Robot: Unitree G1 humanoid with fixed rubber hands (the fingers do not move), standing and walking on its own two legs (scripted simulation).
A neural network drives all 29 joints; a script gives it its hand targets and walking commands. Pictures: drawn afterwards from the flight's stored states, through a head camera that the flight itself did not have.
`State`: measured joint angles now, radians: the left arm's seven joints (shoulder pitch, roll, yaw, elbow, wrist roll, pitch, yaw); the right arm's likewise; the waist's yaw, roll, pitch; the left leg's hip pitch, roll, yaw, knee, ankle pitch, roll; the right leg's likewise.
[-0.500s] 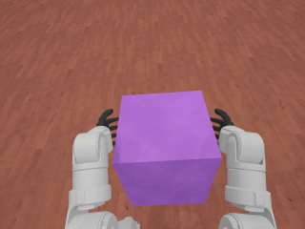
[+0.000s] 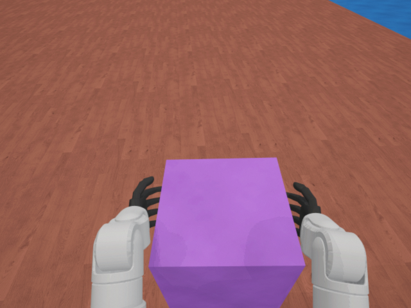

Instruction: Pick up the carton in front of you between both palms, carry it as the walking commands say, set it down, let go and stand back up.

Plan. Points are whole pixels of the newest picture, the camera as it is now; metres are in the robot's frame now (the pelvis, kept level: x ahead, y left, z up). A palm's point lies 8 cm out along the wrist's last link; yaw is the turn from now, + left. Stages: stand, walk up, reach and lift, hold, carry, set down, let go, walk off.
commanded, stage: carry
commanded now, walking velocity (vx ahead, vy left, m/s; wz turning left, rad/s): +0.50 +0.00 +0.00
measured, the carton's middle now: (222, 239) +0.26 +0.00 +0.02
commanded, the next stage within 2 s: none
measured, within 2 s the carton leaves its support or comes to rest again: neither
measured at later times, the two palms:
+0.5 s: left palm (181, 125) +0.57 +0.10 +0.07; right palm (286, 127) +0.59 -0.20 +0.06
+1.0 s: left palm (176, 70) +0.92 +0.15 +0.07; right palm (255, 71) +0.91 -0.14 +0.08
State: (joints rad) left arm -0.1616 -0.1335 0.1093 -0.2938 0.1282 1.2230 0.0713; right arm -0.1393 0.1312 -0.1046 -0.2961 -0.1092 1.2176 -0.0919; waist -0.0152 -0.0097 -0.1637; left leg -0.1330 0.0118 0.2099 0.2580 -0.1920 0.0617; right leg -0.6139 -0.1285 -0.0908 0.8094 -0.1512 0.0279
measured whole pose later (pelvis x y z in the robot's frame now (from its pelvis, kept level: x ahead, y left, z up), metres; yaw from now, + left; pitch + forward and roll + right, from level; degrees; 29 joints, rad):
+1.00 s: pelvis +0.65 +0.01 +0.00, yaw +0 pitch +4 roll -2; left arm -0.16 -0.13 0.10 -0.35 0.12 1.21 0.07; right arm -0.14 0.13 -0.11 -0.35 -0.10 1.20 -0.09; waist -0.02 -0.01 -0.06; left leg -0.24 0.04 0.23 0.32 -0.17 0.07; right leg -0.57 -0.10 -0.09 0.99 -0.25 0.00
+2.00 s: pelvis +0.90 -0.01 -0.02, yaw +2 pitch +2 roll +0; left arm -0.20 -0.14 0.17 0.18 0.24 0.72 0.01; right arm -0.19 0.14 -0.16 0.18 -0.24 0.74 -0.02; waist 0.00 0.01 -0.11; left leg -0.14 0.04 0.12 0.52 -0.42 0.00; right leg -0.34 -0.06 -0.22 0.57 -0.27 -0.03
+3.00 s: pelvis +0.85 +0.00 -0.02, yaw +3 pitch +2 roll +0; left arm -0.21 -0.14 0.18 0.16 0.23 0.73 0.01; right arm -0.20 0.14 -0.16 0.15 -0.24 0.75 -0.02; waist 0.00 0.01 -0.10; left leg -0.19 0.02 0.13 0.52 -0.35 0.03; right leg -0.36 -0.08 -0.21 0.50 -0.16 -0.03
